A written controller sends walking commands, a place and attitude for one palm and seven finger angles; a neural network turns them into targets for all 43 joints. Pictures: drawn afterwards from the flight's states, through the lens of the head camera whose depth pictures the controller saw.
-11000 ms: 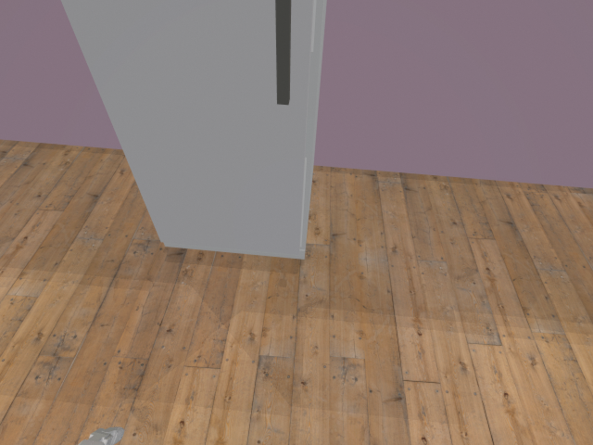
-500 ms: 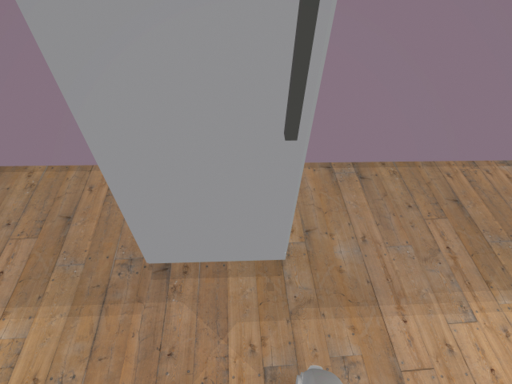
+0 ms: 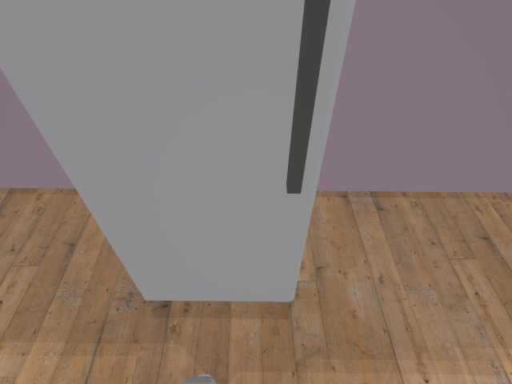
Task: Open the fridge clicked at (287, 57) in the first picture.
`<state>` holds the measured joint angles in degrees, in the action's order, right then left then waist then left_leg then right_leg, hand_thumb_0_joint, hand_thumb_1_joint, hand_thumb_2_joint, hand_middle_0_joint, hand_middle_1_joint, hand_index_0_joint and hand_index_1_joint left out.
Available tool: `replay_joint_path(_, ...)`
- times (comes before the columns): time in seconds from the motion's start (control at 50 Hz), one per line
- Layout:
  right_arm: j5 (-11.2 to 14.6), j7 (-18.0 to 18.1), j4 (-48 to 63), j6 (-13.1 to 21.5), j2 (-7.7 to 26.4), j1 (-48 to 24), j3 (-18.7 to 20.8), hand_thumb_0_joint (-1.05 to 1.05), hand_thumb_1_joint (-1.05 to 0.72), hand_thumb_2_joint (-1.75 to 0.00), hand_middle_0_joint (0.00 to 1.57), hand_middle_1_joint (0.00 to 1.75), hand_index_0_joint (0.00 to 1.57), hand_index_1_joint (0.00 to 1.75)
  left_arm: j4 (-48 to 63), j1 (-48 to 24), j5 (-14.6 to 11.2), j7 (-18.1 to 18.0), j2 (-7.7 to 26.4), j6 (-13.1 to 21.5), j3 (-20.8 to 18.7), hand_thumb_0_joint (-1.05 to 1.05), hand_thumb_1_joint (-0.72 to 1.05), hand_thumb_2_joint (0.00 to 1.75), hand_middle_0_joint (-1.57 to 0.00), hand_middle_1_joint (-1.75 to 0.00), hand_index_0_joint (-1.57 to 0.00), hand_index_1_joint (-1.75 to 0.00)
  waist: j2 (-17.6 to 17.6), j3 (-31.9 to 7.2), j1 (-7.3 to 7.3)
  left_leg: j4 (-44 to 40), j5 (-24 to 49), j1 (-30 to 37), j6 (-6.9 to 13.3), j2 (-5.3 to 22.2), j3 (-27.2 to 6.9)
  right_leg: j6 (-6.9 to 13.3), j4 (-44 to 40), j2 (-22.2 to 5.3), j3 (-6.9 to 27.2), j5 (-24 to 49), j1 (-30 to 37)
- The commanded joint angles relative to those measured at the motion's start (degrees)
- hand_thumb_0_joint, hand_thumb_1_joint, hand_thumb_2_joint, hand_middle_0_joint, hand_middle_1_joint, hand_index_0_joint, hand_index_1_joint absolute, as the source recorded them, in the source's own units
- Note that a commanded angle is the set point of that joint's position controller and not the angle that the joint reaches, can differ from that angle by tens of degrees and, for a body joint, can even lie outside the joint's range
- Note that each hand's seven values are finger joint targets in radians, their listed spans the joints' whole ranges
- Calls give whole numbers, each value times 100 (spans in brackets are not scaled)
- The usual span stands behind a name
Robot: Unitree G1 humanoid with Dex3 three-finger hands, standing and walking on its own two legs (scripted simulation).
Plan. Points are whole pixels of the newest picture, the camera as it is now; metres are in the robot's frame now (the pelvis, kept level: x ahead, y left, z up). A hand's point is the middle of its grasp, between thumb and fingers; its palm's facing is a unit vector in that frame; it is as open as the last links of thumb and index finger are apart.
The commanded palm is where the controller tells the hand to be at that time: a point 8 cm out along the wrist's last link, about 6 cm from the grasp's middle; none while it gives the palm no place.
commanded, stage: come to a stop and stand still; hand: right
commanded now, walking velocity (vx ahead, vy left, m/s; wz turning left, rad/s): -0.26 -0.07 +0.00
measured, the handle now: (304, 78) +0.51 -0.04 +0.24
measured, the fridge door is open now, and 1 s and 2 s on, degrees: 0 0 0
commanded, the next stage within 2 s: look again from close up in 1.38 s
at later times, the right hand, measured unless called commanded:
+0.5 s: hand out of the picture +0.03 -0.21 -0.19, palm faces +0.09 +0.97 -0.21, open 7.3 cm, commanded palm none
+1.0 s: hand out of the picture -0.07 -0.17 -0.18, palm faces +0.05 +0.99 -0.15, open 7.3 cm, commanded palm none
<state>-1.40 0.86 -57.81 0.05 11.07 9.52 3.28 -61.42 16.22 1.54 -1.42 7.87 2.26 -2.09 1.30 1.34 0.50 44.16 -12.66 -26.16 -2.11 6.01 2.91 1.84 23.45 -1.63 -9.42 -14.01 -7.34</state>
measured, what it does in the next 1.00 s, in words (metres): steps on the spot: left foot, then right foot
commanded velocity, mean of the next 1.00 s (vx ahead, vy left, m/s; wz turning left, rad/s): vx -0.04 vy -0.04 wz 0.00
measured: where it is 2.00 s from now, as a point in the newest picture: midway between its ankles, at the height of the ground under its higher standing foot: outside the picture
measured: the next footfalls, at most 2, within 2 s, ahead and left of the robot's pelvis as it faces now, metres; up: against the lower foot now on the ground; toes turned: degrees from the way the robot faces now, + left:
left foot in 0.08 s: +0.13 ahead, +0.15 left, +0.00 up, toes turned +6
right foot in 0.42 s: +0.01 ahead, -0.11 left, +0.00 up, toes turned -5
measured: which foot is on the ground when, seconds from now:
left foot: up 0.00-0.06, down 0.08-0.42, up 0.44-0.70, down 0.72-1.00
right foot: down 0.00-0.10, up 0.12-0.40, down 0.42-1.00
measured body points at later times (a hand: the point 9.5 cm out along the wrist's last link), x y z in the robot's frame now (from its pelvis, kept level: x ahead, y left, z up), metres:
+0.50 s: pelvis -0.02 -0.01 -0.01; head -0.02 -0.04 +0.44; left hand +0.02 +0.22 -0.16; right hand +0.02 -0.26 -0.17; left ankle +0.06 +0.14 -0.72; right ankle -0.03 -0.11 -0.74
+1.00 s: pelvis -0.06 -0.02 +0.00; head -0.06 -0.02 +0.45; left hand -0.07 +0.20 -0.16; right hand -0.07 -0.22 -0.16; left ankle -0.06 +0.10 -0.74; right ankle -0.03 -0.11 -0.74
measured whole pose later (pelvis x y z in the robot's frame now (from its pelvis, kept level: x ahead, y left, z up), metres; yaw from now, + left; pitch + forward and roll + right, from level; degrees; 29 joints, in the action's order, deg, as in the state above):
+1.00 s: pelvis -0.06 -0.02 +0.00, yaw +0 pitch -2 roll +0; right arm -0.6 2.2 -65.7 0.0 6.1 17.3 -0.6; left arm -66.0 16.9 0.5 -1.4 7.3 -0.1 -0.4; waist 0.3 1.2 0.0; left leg 24.0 -13.6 -8.4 0.1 0.7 1.3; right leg 2.1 22.2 0.8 -4.8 -10.0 -10.4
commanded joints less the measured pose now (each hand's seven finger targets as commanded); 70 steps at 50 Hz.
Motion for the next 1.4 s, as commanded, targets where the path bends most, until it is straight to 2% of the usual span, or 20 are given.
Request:
replay_joint_path(0.0, 11, 24, -1, -29, 129, 741, -49, 0, -90, -90, 20, 30, 20, 30, 128, 102, -29, -58, 765, -53, -167, 0, 90, 90, -20, -30, -20, -30, -791, 238, -186, -1409, 544, 1154, 8, -173, 240, 347, 9, -1217, 628, 2772, -480)
replay_joint_path(0.04, -13, 83, -1, 37, 644, 954, 27, 0, -90, -90, 20, 30, 20, 30, 131, 280, -92, -25, 501, -104, -164, 0, 90, 90, -20, -30, -20, -30, 40, 16, -238, -1755, 2696, 1934, 199, 471, -519, -78, 652, -668, 444, 876, -1056)
replay_joint_path(0.08, 2, 90, 99, 57, 1004, 868, 85, 0, -90, -90, 20, 30, 20, 30, 144, 651, -117, 3, 273, -269, -184, 0, 90, 90, -20, -30, -20, -30, 618, -258, -93, -1847, 4782, 1964, 1027, 1611, -1150, -297, 1806, -9, 299, -1504, -1241)
replay_joint_path(0.1, 2, 111, 99, 86, 1102, 881, 141, 0, -90, -90, 20, 30, 20, 30, 184, 589, -119, -34, 305, -362, -198, 0, 90, 90, -20, -30, -20, -30, 1338, -699, -200, -2064, 4843, 1959, 1332, 1801, -1435, -321, 2685, 31, 452, -2193, -1197)
replay_joint_path(0.14, -11, 172, 189, 45, 927, 555, 147, 0, -90, -90, 20, 30, 20, 30, 216, 412, -128, -48, 452, -386, -235, 0, 90, 90, -20, -30, -20, -30, 1115, -743, -215, -2015, 4622, 1995, 1556, 1708, -1355, -320, 3714, 38, 948, -2063, -1530)
replay_joint_path(0.18, -21, 222, 325, -23, 875, 264, 180, 0, -90, -90, 20, 30, 20, 30, 252, 343, -120, -23, 452, -427, -240, 0, 90, 90, -20, -30, -20, -30, 626, -776, -178, -2034, 3919, 1892, 1426, 1570, -1003, -360, 3907, 16, 1006, -1738, -1626)
replay_joint_path(0.34, -63, 164, 489, -160, 894, -44, 256, 0, -90, -90, 20, 30, 20, 30, 311, 812, -86, 70, 312, -361, -169, 0, 90, 90, -20, -30, -20, -30, 994, -546, 46, -2414, -187, 699, 871, 1009, -884, -294, 1107, 122, 538, -721, -419)
replay_joint_path(0.38, 27, 115, 505, -231, 531, 64, 157, 0, -90, -90, 20, 30, 20, 30, 303, 962, -61, 56, 563, -286, -184, 0, 90, 90, -20, -30, -20, -30, -248, -377, 113, -1448, -1300, -163, 424, 350, -481, -131, -393, -338, 1287, -685, 120)
replay_joint_path(0.4, 84, 86, 620, -273, 213, 21, 118, 0, -90, -90, 20, 30, 20, 30, 515, 684, 3, 38, 980, -268, -253, 0, 90, 90, -20, -30, -20, -30, -1794, 208, 114, -409, -1451, -418, 89, -293, 95, 254, -1311, -1412, 2619, -1380, -902)
replay_joint_path(0.42, 23, 114, 572, -359, 324, -115, 113, 0, -90, -90, 20, 30, 20, 30, 686, 144, 5, -7, 1136, -275, -270, 0, 90, 90, -20, -30, -20, -30, -2079, 564, 117, 423, -1495, -111, 78, -382, -275, 448, -1751, -1762, 3074, -1661, -1929)
replay_joint_path(0.48, -27, 32, 169, -329, 349, 530, 146, 0, -90, -90, 20, 30, 20, 30, 718, -602, -11, -73, 851, -221, -120, 0, 90, 90, -20, -30, -20, -30, -920, 612, -358, 1471, -845, 58, 119, -452, -495, 489, -1357, -1148, 2043, -1097, -1869)
replay_joint_path(0.62, 59, 71, -55, -115, 86, 512, -139, 0, -90, -90, 20, 30, 20, 30, 188, 250, -61, -124, 806, -124, -100, 0, 90, 90, -20, -30, -20, -30, -786, -176, 44, -976, -1074, 586, 26, -306, -170, 787, -582, -1206, 1891, 2239, 406)
replay_joint_path(0.7, 78, 160, -486, 64, 324, 1068, -210, 0, -90, -90, 20, 30, 20, 30, 57, 193, -185, -67, 512, -78, -16, 0, 90, 90, -20, -30, -20, -30, -95, -278, -22, -2535, 1247, 1930, 298, 274, -787, 67, -84, -511, 1312, 1487, -268)
replay_joint_path(0.76, 100, 141, -571, 112, 296, 912, -257, 0, -90, -90, 20, 30, 20, 30, -81, 153, -127, -41, 525, -143, 36, 0, 90, 90, -20, -30, -20, -30, 630, 32, 47, -2510, 800, 1246, 451, 284, -875, -99, -303, -321, 1124, 761, 47)
replay_joint_path(0.96, 92, 153, -654, 39, 80, 1150, -276, 0, -90, -90, 20, 30, 20, 30, -356, 371, -107, -41, 422, -155, 99, 0, 90, 90, -20, -30, -20, -30, -124, 586, -28, -2732, -632, 931, 347, 26, -767, -43, -725, -348, 1269, -241, -369)
replay_joint_path(1.2, 90, 166, -683, 72, -84, 1334, -271, 0, -90, -90, 20, 30, 20, 30, -422, 705, -108, -72, 256, -115, 95, 0, 90, 90, -20, -30, -20, -30, -60, 414, -37, -2635, -325, 1136, 354, -7, -681, -8, -688, -401, 1322, -159, -514)
replay_joint_path(1.22, -48, 356, -716, 244, 125, 1545, -350, 0, -90, -90, 20, 30, 20, 30, 29, 35, -96, 17, 555, -15, 168, 0, 90, 90, -20, -30, -20, -30, -283, 672, -233, -2475, 980, 1043, 427, 144, -736, -160, 521, -444, 1058, 811, -922)
replay_joint_path(1.26, 37, 261, -326, 263, 335, 1134, -295, 0, -90, -90, 20, 30, 20, 30, 148, 607, -49, 67, 354, -113, 150, 0, 90, 90, -20, -30, -20, -30, -208, 184, 191, -2530, -1538, 705, 642, 198, -979, -105, 438, -185, 1113, -474, -794)
replay_joint_path(1.3, 53, 213, -278, 291, 246, 1157, -294, 0, -90, -90, 20, 30, 20, 30, 192, 706, -24, 71, 321, -60, 175, 0, 90, 90, -20, -30, -20, -30, -697, -75, 147, -2126, -1036, 853, 646, 16, -726, 10, 244, -266, 1238, -178, -748)
replay_joint_path(1.38, 36, 165, -279, 224, 111, 1269, -329, 0, -90, -90, 20, 30, 20, 30, 338, 553, -38, 46, 470, -64, 166, 0, 90, 90, -20, -30, -20, -30, -157, 431, 10, -2003, -991, 941, 561, -133, -594, 133, -205, -336, 1475, -698, -1320)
